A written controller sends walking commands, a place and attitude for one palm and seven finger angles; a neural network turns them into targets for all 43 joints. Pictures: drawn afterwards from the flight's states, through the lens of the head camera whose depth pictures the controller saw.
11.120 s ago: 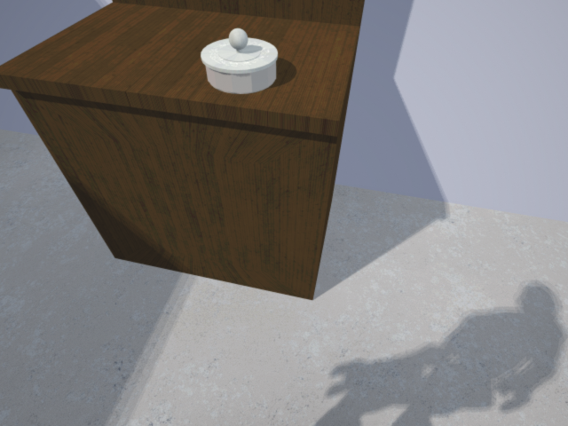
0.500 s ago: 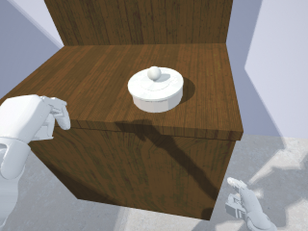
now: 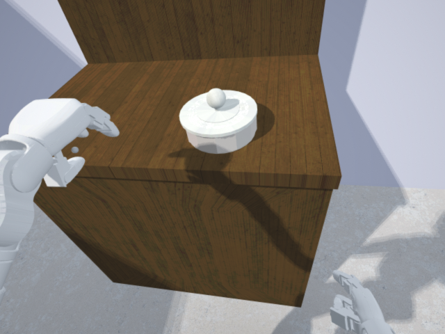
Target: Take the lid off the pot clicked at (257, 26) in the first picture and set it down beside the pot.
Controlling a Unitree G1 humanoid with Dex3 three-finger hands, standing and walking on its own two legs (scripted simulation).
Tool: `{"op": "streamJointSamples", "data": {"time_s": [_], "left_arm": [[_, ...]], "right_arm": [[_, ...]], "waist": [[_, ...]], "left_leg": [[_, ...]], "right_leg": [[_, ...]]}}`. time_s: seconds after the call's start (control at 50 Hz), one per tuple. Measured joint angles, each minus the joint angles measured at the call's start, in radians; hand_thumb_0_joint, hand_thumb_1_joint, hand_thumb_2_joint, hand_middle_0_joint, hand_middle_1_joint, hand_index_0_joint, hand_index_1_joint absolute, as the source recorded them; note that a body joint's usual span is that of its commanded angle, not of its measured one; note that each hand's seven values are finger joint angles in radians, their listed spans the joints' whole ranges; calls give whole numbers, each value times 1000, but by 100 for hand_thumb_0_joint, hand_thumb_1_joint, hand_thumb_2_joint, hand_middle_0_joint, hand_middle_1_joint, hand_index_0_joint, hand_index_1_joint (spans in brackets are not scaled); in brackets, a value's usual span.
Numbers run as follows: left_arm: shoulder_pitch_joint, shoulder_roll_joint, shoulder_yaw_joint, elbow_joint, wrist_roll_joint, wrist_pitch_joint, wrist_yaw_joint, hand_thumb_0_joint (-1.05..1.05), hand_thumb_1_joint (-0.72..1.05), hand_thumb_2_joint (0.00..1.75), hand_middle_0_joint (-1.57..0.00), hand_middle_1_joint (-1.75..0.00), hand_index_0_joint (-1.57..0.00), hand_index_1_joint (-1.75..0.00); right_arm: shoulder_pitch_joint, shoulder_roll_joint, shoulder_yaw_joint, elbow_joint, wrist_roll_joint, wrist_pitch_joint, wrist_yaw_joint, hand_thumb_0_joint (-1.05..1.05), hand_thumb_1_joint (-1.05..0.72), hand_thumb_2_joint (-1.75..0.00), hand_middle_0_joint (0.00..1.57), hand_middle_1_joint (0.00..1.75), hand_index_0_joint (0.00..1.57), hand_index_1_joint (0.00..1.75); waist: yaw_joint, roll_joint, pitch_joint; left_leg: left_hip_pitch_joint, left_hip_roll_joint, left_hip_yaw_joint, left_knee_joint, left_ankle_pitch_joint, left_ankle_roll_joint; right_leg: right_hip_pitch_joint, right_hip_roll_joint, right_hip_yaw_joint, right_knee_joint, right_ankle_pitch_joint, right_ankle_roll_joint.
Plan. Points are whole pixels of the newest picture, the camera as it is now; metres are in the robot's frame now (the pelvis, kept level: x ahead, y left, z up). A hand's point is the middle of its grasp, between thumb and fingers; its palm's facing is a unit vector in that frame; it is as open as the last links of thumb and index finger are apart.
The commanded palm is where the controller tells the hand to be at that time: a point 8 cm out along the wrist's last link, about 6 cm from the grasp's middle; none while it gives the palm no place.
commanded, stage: reach forward and open the fingers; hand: left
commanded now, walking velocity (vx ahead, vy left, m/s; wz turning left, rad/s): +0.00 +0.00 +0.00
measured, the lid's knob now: (216, 98) +0.55 +0.09 +0.16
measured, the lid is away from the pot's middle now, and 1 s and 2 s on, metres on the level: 0.00 0.00 0.00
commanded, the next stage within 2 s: move the open hand above the knob in 0.34 s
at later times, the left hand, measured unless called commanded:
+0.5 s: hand (86, 136) +0.33 +0.25 +0.24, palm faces -0.01 +0.01 -1.00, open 9.8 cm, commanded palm +0.29 +0.24 +0.31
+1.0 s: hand (143, 111) +0.40 +0.18 +0.24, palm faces -0.02 -0.05 -1.00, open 9.8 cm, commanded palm +0.36 +0.19 +0.31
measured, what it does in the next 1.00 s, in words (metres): stands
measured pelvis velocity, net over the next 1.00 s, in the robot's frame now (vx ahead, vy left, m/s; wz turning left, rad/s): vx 0.02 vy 0.02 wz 0.00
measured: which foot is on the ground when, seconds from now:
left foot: down 0.00-1.00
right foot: down 0.00-1.00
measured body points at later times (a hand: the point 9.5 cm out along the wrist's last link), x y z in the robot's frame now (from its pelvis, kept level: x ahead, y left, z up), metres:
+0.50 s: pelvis +0.00 +0.01 +0.00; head -0.01 -0.03 +0.44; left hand +0.32 +0.25 +0.29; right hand +0.22 -0.20 -0.09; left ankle +0.06 +0.09 -0.74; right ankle +0.03 -0.10 -0.74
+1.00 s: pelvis +0.02 +0.02 +0.00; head +0.02 -0.03 +0.45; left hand +0.39 +0.18 +0.29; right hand +0.23 -0.19 -0.11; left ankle +0.06 +0.09 -0.74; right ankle +0.03 -0.10 -0.74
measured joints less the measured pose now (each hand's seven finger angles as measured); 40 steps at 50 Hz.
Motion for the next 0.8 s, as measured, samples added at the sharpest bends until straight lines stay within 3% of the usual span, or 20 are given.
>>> {"op": "streamJointSamples", "data": {"time_s": [0.26, 0.4, 0.54, 0.64, 0.74, 0.8], "left_arm": [[-164, -14, -55, 111, 31, -2, -28, 0, -39, 174, -93, -9, -93, -9], [-162, -34, -61, 123, 41, 23, -42, 0, -39, 174, -92, -9, -92, -8], [-223, -33, -110, 124, 49, 24, -44, 0, -38, 174, -91, -9, -91, -8], [-297, -76, -148, 184, 65, 64, -35, 0, -38, 174, -91, -9, -91, -8], [-324, -121, -232, 147, 77, 74, -27, 0, -38, 174, -91, -9, -91, -8], [-368, -120, -242, 193, 86, 59, -14, 0, -38, 174, -91, -9, -91, -8]], "right_arm": [[5, 3, -5, -4, 2, -20, -3, 2, -91, -90, 20, 29, 19, 30], [3, 6, 0, -20, 7, -9, 8, 1, -91, -90, 20, 29, 19, 30], [-3, 11, 5, -6, 4, -15, -1, 1, -91, -90, 20, 29, 19, 30], [-10, 18, 6, -2, 10, -8, 6, 1, -91, -90, 20, 29, 19, 30], [-16, 25, 11, 1, 5, -11, 12, 1, -91, -90, 20, 29, 19, 30], [-32, 33, 23, 13, -1, 0, 12, 1, -91, -90, 20, 29, 20, 30]], "waist": [[-11, -16, 3], [-13, -16, -4], [-1, -23, 3], [4, -25, 2], [-1, -23, -1], [-13, -23, -7]], "left_leg": [[-15, -8, 9, 11, 4, 7], [-25, -13, 16, 17, -2, 14], [-27, -21, 8, 24, -8, 19], [-36, -28, 3, 20, -6, 22], [-35, -33, 4, 18, -11, 26], [-37, -32, 11, 16, -15, 27]], "right_leg": [[-24, -9, 8, 26, -3, 5], [-36, -14, 15, 36, -9, 12], [-33, -22, 6, 39, -17, 16], [-40, -28, 2, 38, -18, 19], [-40, -33, 3, 38, -24, 22], [-46, -32, 11, 38, -27, 23]]}}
